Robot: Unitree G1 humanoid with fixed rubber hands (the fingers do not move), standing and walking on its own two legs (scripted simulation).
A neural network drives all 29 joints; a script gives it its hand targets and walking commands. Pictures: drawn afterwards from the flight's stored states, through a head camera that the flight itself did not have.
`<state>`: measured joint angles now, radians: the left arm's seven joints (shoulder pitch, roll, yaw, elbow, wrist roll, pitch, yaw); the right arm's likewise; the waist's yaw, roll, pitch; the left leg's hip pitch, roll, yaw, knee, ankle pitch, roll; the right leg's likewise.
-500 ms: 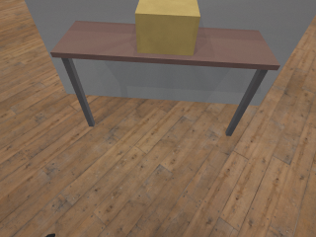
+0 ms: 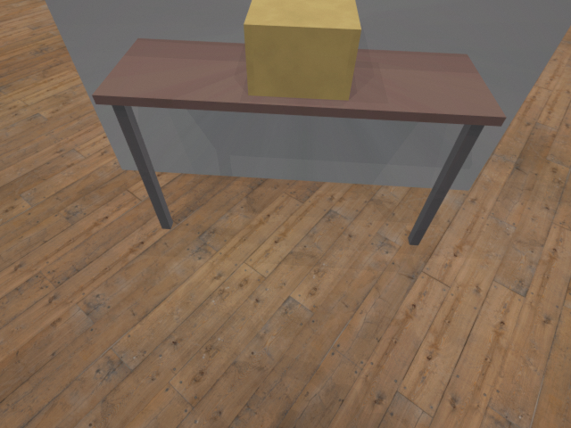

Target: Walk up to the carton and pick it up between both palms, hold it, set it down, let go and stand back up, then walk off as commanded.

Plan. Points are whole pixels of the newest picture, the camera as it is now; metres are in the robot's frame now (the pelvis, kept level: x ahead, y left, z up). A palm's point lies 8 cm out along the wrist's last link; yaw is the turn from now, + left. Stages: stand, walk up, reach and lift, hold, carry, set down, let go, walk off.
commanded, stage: stand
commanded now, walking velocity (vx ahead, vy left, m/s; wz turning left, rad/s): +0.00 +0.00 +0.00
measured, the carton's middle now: (301, 44) +1.14 -0.03 +0.01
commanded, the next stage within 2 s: none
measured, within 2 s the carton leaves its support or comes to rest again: neither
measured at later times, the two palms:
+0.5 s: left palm out of the picture +0.07 +0.30 -0.12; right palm out of the picture +0.07 -0.30 -0.12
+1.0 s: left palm out of the picture +0.08 +0.31 -0.11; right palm out of the picture +0.07 -0.30 -0.12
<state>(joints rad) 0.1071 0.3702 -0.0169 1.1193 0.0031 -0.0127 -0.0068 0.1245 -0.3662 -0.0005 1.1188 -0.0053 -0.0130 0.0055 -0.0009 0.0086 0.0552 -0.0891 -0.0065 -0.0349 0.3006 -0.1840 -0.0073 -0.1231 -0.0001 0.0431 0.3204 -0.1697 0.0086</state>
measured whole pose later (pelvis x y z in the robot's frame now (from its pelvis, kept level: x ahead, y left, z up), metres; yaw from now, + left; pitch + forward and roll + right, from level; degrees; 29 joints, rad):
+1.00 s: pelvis +0.01 +0.00 +0.00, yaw +0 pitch -1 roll +0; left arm 0.11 0.38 -0.01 1.11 0.00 -0.01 0.00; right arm 0.12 -0.37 0.00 1.12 -0.01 -0.01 0.00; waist 0.00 0.01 0.06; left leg -0.08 0.00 -0.03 0.30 -0.19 -0.01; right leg -0.11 0.00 0.04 0.32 -0.18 0.01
